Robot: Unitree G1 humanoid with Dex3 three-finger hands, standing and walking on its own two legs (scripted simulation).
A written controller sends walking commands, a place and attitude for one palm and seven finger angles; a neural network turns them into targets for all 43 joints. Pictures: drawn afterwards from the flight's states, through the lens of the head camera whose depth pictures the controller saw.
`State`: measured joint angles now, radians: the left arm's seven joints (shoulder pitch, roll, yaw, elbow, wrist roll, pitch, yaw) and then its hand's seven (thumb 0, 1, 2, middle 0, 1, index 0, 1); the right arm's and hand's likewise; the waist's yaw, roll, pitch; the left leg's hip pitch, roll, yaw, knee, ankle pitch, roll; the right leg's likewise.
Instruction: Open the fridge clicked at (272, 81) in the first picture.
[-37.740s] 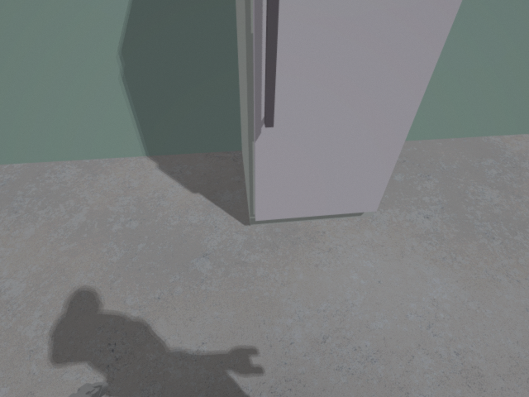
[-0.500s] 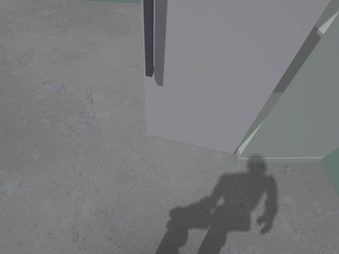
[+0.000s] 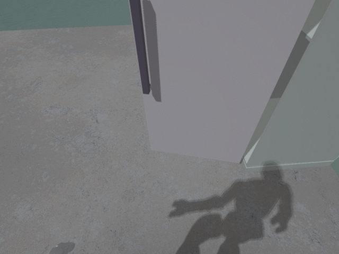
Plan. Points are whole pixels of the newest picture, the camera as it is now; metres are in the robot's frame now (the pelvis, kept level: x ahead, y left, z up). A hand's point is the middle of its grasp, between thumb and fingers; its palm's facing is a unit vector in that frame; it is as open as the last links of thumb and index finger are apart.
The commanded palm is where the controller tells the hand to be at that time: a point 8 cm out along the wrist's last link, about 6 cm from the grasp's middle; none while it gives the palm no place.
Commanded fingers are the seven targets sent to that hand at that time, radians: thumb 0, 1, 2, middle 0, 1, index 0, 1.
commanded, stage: let the arm hang, fingers relaxed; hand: left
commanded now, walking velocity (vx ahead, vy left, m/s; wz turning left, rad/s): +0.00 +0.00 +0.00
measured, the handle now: (142, 46) +0.82 +0.14 +0.08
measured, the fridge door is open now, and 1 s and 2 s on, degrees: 75 75 75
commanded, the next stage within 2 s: look to check the result in 0.20 s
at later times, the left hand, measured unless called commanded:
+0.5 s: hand out of the picture +0.12 +0.23 -0.16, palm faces -0.06 -0.94 -0.33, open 7.4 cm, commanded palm none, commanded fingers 0.00 0.90 0.90 -0.20 -0.30 -0.20 -0.30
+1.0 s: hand out of the picture +0.12 +0.21 -0.16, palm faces -0.05 -0.94 -0.33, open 7.4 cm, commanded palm none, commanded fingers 0.00 0.90 0.90 -0.20 -0.30 -0.20 -0.30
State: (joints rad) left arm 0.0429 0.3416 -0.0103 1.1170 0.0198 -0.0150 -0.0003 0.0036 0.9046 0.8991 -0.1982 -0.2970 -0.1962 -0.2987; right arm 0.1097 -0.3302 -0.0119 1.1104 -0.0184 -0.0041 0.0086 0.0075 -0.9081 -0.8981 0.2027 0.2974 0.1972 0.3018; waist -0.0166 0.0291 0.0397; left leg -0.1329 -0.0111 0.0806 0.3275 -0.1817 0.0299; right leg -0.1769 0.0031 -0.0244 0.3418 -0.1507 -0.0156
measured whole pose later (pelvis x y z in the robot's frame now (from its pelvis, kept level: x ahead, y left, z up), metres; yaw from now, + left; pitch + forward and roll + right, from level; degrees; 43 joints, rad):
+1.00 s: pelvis +0.03 -0.02 +0.00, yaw +0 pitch -1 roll +0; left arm 0.08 0.32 -0.01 1.13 0.02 -0.02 0.00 0.00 0.90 0.90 -0.20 -0.30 -0.20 -0.30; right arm 0.13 -0.32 0.00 1.12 -0.02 0.00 -0.01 0.01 -0.91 -0.90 0.20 0.30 0.20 0.30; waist -0.02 0.01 0.04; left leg -0.05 0.02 0.07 0.27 -0.20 -0.01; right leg -0.09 0.04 -0.04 0.27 -0.17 -0.05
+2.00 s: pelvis +0.03 -0.01 +0.00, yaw +0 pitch -1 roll +0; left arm 0.09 0.33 -0.01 1.14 0.02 -0.02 0.00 0.00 0.90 0.90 -0.20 -0.30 -0.20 -0.30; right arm 0.12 -0.32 0.00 1.13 -0.02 0.00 -0.01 0.01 -0.91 -0.90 0.20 0.30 0.20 0.30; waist -0.02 0.00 0.05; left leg -0.06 0.01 0.07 0.26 -0.19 0.00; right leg -0.10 0.03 -0.04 0.26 -0.15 -0.04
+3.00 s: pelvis +0.02 -0.01 +0.00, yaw +1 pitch -1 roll +0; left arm 0.09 0.33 -0.01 1.15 0.02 -0.02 0.00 0.00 0.90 0.90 -0.20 -0.30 -0.20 -0.30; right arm 0.12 -0.32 0.00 1.14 -0.02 -0.01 -0.01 0.01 -0.91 -0.90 0.20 0.30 0.20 0.30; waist -0.01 0.00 0.05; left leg -0.05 0.00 0.06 0.25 -0.18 0.01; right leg -0.09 0.02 -0.04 0.26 -0.15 -0.03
